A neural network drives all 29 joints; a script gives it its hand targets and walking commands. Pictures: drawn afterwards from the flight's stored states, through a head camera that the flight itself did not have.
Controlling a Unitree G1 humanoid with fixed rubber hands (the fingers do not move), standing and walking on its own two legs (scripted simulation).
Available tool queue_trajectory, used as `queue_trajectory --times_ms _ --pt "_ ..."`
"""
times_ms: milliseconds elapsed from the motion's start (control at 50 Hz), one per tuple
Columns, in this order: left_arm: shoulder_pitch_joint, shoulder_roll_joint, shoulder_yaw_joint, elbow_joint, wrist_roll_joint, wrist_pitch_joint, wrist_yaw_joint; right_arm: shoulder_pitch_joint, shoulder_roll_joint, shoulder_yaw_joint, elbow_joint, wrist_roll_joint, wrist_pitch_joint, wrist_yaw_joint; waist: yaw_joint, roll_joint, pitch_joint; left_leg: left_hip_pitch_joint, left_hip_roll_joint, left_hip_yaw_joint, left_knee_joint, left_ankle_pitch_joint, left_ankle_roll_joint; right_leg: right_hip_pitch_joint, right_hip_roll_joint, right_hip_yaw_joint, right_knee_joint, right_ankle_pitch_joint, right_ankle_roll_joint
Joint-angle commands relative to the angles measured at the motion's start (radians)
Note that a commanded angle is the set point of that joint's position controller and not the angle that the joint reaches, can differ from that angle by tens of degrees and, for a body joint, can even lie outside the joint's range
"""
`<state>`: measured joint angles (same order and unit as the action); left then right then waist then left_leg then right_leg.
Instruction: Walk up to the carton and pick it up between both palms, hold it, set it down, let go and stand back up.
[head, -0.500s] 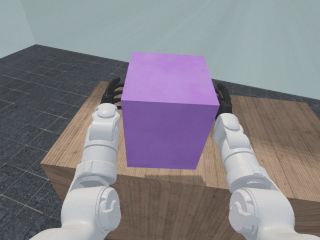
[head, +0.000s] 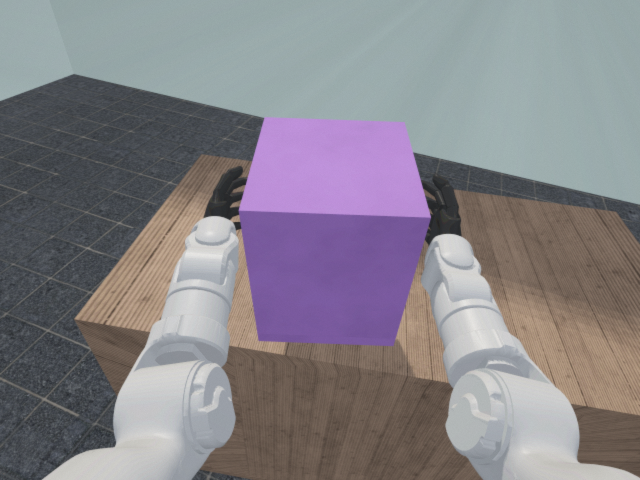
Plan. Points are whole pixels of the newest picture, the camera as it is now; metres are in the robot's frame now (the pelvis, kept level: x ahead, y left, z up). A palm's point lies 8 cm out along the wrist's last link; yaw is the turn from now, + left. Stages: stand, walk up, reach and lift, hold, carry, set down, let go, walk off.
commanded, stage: set down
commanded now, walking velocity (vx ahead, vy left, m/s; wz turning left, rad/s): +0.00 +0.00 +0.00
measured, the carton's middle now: (330, 233) +0.43 +0.00 +0.11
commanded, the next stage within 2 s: none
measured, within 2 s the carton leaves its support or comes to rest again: rests again in 1.36 s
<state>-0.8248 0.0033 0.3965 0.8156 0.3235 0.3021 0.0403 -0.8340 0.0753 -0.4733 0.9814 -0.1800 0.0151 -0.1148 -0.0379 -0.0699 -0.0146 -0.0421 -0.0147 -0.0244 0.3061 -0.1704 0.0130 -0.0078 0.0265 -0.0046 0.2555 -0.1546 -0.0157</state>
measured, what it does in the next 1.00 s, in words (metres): stands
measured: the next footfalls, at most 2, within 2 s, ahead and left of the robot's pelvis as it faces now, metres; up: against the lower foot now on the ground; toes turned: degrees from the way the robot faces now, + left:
none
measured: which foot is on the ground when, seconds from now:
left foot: down 0.00-1.00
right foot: down 0.00-1.00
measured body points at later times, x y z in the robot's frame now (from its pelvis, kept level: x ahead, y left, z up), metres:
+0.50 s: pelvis +0.02 +0.01 +0.00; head +0.00 +0.03 +0.45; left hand +0.43 +0.15 +0.11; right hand +0.41 -0.14 +0.12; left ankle +0.00 +0.11 -0.75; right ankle +0.00 -0.11 -0.75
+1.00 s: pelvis +0.02 +0.01 +0.00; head +0.03 +0.03 +0.45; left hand +0.44 +0.15 +0.07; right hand +0.42 -0.14 +0.08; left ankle +0.00 +0.11 -0.75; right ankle +0.00 -0.11 -0.75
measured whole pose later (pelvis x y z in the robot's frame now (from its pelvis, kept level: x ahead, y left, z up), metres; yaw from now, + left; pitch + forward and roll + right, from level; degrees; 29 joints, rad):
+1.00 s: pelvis +0.02 +0.01 +0.00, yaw -1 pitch +3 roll -1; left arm -0.76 -0.01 0.41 0.97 0.30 0.08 0.05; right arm -0.72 0.15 -0.64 0.92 -0.37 -0.13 -0.07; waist -0.01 -0.03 -0.06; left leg -0.20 -0.01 0.04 0.33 -0.20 0.03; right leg -0.16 0.01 -0.03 0.27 -0.17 0.00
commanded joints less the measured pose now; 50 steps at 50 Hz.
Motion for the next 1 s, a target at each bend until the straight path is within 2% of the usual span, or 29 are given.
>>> queue_trajectory --times_ms 0,180,260,280,360,460,620,820,900,980 --pt "-0.813 -0.518 -0.245 -0.128 -0.072 -0.124 -0.176 -0.764 0.492 0.262 -0.183 -0.027 -0.095 0.145 0.017 0.1 -0.479 0.063 -0.009 0.117 -0.022 0.269 -0.077 0.187 -0.012 -0.087 0.034 0.35 0.071" --pt "-0.815 -0.525 -0.275 -0.144 -0.076 -0.186 -0.157 -0.733 0.501 0.277 -0.225 -0.079 -0.143 0.164 0.02 0.099 -0.593 0.103 0.004 0.122 0.016 0.394 -0.092 0.173 -0.005 -0.097 0.058 0.438 0.067" --pt "-0.836 -0.561 -0.339 -0.175 -0.101 -0.217 -0.134 -0.722 0.505 0.298 -0.23 -0.086 -0.173 0.17 0.013 0.134 -0.692 0.177 0.015 0.111 0.069 0.551 -0.116 0.123 0.001 -0.101 0.065 0.485 0.057" --pt "-0.829 -0.564 -0.346 -0.17 -0.105 -0.222 -0.13 -0.719 0.502 0.299 -0.223 -0.087 -0.177 0.171 0.009 0.127 -0.702 0.19 0.019 0.107 0.077 0.58 -0.119 0.105 0.005 -0.103 0.064 0.487 0.055" --pt "-0.797 -0.545 -0.306 -0.111 -0.086 -0.221 -0.14 -0.688 0.492 0.275 -0.185 -0.108 -0.168 0.17 0.007 0.103 -0.619 0.143 0.02 0.107 0.056 0.511 -0.108 0.109 -0.004 -0.098 0.05 0.461 0.057" --pt "-0.778 -0.519 -0.259 -0.063 -0.072 -0.22 -0.163 -0.662 0.494 0.224 -0.161 -0.132 -0.158 0.169 0.009 0.104 -0.546 0.078 0.015 0.118 0.02 0.412 -0.095 0.15 -0.016 -0.09 0.048 0.443 0.059" --pt "-0.76 -0.486 -0.195 -0.036 -0.037 -0.245 -0.172 -0.619 0.498 0.186 -0.138 -0.167 -0.155 0.188 0.023 0.108 -0.518 0.053 0.017 0.135 0.004 0.384 -0.089 0.162 -0.023 -0.091 0.056 0.419 0.059" --pt "-0.796 -0.495 -0.229 -0.049 -0.055 -0.314 -0.147 -0.595 0.536 0.19 -0.15 -0.206 -0.191 0.2 0.023 0.121 -0.656 0.085 0.034 0.132 0.048 0.492 -0.096 0.108 -0.02 -0.097 0.073 0.472 0.057" --pt "-0.823 -0.502 -0.251 -0.056 -0.064 -0.344 -0.137 -0.589 0.542 0.19 -0.12 -0.215 -0.209 0.201 0.015 0.137 -0.694 0.119 0.046 0.122 0.079 0.58 -0.108 0.05 -0.014 -0.103 0.079 0.483 0.054" --pt "-0.801 -0.493 -0.231 -0.003 -0.062 -0.363 -0.138 -0.584 0.542 0.183 -0.098 -0.226 -0.223 0.2 0.023 0.114 -0.693 0.092 0.047 0.121 0.081 0.561 -0.102 0.048 -0.017 -0.099 0.078 0.476 0.052"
